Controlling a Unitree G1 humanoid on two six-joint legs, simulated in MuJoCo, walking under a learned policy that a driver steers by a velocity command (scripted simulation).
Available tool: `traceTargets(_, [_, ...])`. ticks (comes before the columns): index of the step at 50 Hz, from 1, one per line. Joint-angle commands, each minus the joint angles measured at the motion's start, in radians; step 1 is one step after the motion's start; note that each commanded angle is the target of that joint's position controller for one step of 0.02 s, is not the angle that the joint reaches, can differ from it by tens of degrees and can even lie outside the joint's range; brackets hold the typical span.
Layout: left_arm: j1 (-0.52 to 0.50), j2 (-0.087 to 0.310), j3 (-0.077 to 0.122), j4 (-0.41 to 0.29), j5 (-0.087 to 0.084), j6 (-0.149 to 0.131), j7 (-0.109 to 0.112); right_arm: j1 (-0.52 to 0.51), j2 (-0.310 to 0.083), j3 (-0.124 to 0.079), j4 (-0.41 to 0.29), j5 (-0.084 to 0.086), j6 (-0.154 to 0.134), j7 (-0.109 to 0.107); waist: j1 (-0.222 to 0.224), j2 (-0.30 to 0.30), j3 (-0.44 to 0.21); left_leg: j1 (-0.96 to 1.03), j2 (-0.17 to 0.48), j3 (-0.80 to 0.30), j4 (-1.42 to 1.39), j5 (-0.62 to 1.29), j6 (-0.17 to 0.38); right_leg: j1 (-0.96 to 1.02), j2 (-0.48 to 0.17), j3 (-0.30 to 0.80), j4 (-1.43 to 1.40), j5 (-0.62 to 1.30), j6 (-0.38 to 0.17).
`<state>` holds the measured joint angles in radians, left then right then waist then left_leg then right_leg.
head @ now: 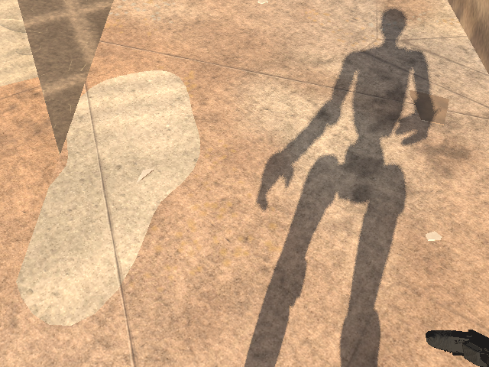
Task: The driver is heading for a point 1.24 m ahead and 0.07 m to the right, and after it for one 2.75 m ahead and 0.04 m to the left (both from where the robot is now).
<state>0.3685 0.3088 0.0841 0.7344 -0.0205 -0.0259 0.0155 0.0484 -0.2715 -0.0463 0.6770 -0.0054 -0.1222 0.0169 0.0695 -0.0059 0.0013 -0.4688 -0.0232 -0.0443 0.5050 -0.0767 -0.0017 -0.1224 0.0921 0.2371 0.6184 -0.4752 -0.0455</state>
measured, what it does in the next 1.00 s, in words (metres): walks ahead: right foot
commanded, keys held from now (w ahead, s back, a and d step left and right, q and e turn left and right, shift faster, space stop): w+e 0.32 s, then w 0.26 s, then w+q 0.42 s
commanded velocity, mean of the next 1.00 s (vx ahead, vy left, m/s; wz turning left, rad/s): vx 0.50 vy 0.00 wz -0.19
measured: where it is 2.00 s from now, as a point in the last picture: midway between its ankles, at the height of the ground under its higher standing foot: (299, 190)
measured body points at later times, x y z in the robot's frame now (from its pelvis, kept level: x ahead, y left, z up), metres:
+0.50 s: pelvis +0.26 -0.04 +0.00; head +0.29 -0.06 +0.45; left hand +0.55 +0.11 -0.06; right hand +0.17 -0.32 -0.13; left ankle +0.11 +0.13 -0.72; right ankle +0.35 -0.17 -0.72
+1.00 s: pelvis +0.53 -0.10 +0.00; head +0.56 -0.10 +0.45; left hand +0.62 +0.17 -0.12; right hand +0.68 -0.37 -0.10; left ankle +0.71 -0.02 -0.71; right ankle +0.35 -0.18 -0.72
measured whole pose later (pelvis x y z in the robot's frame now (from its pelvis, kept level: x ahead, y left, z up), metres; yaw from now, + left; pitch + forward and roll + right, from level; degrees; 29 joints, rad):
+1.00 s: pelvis +0.53 -0.10 +0.00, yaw -7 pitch +2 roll -2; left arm 0.32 0.28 0.07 0.82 -0.01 -0.06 0.01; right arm 0.11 -0.26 -0.04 0.75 0.02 -0.05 0.06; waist 0.06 0.03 0.02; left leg -0.61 0.05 0.02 0.61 -0.04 0.05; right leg 0.11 0.03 -0.18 0.25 -0.39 0.00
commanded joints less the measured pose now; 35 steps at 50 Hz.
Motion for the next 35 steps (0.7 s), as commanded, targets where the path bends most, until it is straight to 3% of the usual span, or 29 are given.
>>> traceTargets(1, [0.094, 0.026, -0.017, -0.115, -0.018, -0.026, -0.001, 0.342, -0.269, -0.090, 0.018, -0.006, -0.001, -0.003, -0.120, 0.362, -0.326, 0.809, 0.460, -0.782, -0.188, -0.423, 0.261, -0.615, -0.017, -0.067, 0.595, -0.137, 0.016])
traceTargets(2, [0.038, 0.119, 0.005, -0.097, -0.022, -0.023, 0.000, 0.289, -0.179, -0.067, -0.003, 0.005, 0.002, -0.004, -0.143, 0.215, -0.194, 0.708, 0.424, -0.702, -0.223, -0.553, 0.227, -0.684, -0.076, -0.045, 0.688, -0.052, 0.026])
traceTargets(3, [-0.050, 0.141, 0.012, -0.111, -0.011, -0.017, 0.000, 0.245, -0.144, -0.055, -0.008, 0.004, 0.012, -0.009, -0.149, 0.135, -0.098, 0.591, 0.384, -0.539, -0.223, -0.464, 0.188, -0.685, -0.109, -0.084, 0.700, 0.029, 0.030])
traceTargets(4, [-0.091, 0.130, 0.014, -0.122, 0.000, -0.014, -0.002, 0.204, -0.123, -0.046, -0.006, -0.002, 0.017, -0.011, -0.132, 0.092, -0.038, 0.481, 0.339, -0.417, -0.240, -0.328, 0.174, -0.655, -0.138, -0.098, 0.664, 0.091, 0.033])
traceTargets(7, [-0.090, 0.078, 0.013, -0.131, -0.009, -0.001, -0.014, 0.171, -0.091, -0.036, 0.015, -0.005, 0.012, -0.016, -0.092, 0.135, 0.004, 0.351, 0.272, -0.208, -0.303, -0.131, 0.163, -0.571, -0.191, -0.121, 0.578, 0.165, 0.037])
traceTargets(11, [-0.149, 0.042, 0.002, -0.162, -0.002, 0.009, -0.018, 0.191, -0.137, -0.052, 0.052, -0.003, 0.005, -0.018, -0.094, 0.085, 0.020, 0.371, 0.292, -0.074, -0.346, 0.037, 0.194, -0.630, -0.208, -0.131, 0.453, 0.268, 0.060])
traceTargets(16, [-0.275, 0.016, -0.012, -0.186, -0.002, -0.005, -0.046, 0.209, -0.171, -0.057, 0.085, 0.003, 0.023, -0.024, -0.137, 0.068, 0.047, 0.412, 0.263, 0.103, -0.345, 0.138, 0.159, -0.580, -0.193, -0.201, 0.181, 0.490, 0.051])
traceTargets(19, [-0.357, -0.004, -0.023, -0.216, -0.004, -0.012, -0.061, 0.274, -0.190, -0.059, 0.122, 0.019, 0.035, -0.019, -0.164, 0.055, 0.079, 0.457, 0.285, 0.130, -0.342, 0.159, 0.158, -0.541, -0.169, -0.237, 0.062, 0.465, 0.024])
traceTargets(21, [-0.376, 0.011, -0.019, -0.232, -0.003, -0.015, -0.068, 0.291, -0.208, -0.064, 0.141, 0.031, 0.046, -0.015, -0.150, 0.064, 0.089, 0.513, 0.311, 0.138, -0.310, 0.268, 0.153, -0.516, -0.145, -0.256, 0.008, 0.388, -0.007])
traceTargets(23, [-0.319, 0.050, 0.001, -0.227, 0.008, -0.014, -0.068, 0.283, -0.241, -0.071, 0.152, 0.042, 0.056, -0.019, -0.091, 0.100, 0.034, 0.553, 0.316, 0.167, -0.182, 0.603, 0.137, -0.384, -0.087, -0.300, -0.032, 0.298, -0.048])
traceTargets(24, [-0.196, 0.086, 0.023, -0.195, 0.011, -0.013, -0.064, 0.271, -0.244, -0.068, 0.156, 0.044, 0.062, -0.022, -0.011, 0.098, -0.039, 0.531, 0.293, 0.201, -0.030, 0.725, 0.115, -0.205, -0.051, -0.321, -0.090, 0.337, -0.077])
traceTargets(25, [-0.040, 0.139, 0.051, -0.147, 0.009, -0.008, -0.051, 0.277, -0.218, -0.055, 0.156, 0.037, 0.061, -0.028, 0.063, 0.080, -0.125, 0.396, 0.255, 0.229, 0.170, 0.664, 0.082, 0.061, -0.047, -0.294, -0.105, 0.406, -0.105])
traceTargets(26, [0.096, 0.236, 0.073, -0.121, 0.013, 0.001, -0.030, 0.298, -0.131, -0.024, 0.118, -0.002, 0.051, -0.026, 0.081, -0.099, -0.257, 0.061, 0.171, 0.245, 0.532, 0.167, 0.031, 0.417, -0.279, 0.048, -0.079, 0.436, -0.193])
traceTargets(27, [0.066, 0.258, 0.063, -0.134, 0.007, -0.008, -0.033, 0.364, -0.082, 0.001, 0.113, 0.007, 0.026, -0.013, 0.012, -0.245, -0.415, -0.174, 0.012, 0.079, 0.818, -0.506, -0.004, 0.556, -0.484, 0.533, -0.243, 0.333, -0.353])
traceTargets(28, [0.044, 0.171, 0.038, -0.134, 0.011, -0.017, -0.042, 0.272, -0.181, -0.028, 0.104, 0.043, 0.010, -0.002, 0.055, -0.121, -0.352, -0.267, 0.068, -0.036, 0.871, -0.471, 0.005, 0.497, -0.457, 0.442, -0.279, 0.291, -0.310])
traceTargets(29, [0.001, 0.140, 0.027, -0.124, 0.012, -0.025, -0.043, 0.191, -0.175, -0.025, 0.074, 0.061, 0.001, 0.002, 0.041, -0.113, -0.203, -0.301, 0.106, -0.014, 0.840, -0.404, 0.020, 0.355, -0.408, 0.271, -0.286, 0.344, -0.269])
traceTargets(30, [-0.063, 0.111, 0.017, -0.116, 0.012, -0.031, -0.044, 0.176, -0.155, -0.022, 0.081, 0.048, 0.002, -0.005, -0.004, -0.040, -0.121, -0.272, 0.150, -0.008, 0.756, -0.326, 0.022, 0.212, -0.365, 0.153, -0.306, 0.418, -0.231])
traceTargets(31, [-0.106, 0.074, 0.006, -0.117, 0.019, -0.039, -0.044, 0.183, -0.158, -0.028, 0.093, 0.032, 0.012, -0.008, -0.034, -0.050, -0.081, -0.219, 0.175, -0.014, 0.697, -0.277, 0.016, 0.112, -0.337, 0.077, -0.335, 0.489, -0.215])
traceTargets(32, [-0.132, 0.060, 0.002, -0.117, 0.027, -0.045, -0.043, 0.219, -0.148, -0.027, 0.108, 0.031, 0.027, -0.005, -0.065, -0.065, -0.065, -0.161, 0.187, -0.022, 0.680, -0.238, 0.011, 0.041, -0.322, 0.032, -0.373, 0.503, -0.209])
traceTargets(35, [-0.142, 0.074, 0.009, -0.084, 0.030, -0.074, -0.039, 0.239, -0.102, -0.021, 0.122, 0.032, 0.063, -0.009, -0.092, -0.053, -0.023, -0.152, 0.184, -0.034, 0.616, -0.156, -0.017, -0.048, -0.326, -0.072, -0.460, 0.541, -0.215])
Next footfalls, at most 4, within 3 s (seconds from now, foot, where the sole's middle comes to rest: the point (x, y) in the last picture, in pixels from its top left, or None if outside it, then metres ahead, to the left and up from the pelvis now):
0.50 right None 0.39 -0.19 -0.76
1.04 left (283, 278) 0.74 -0.03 -0.76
1.52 right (342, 206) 1.02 -0.22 -0.76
1.98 left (253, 160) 1.21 0.09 -0.76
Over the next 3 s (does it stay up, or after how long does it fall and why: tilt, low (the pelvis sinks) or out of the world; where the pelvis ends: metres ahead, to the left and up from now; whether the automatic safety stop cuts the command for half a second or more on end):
stays up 1.20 -0.03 0.02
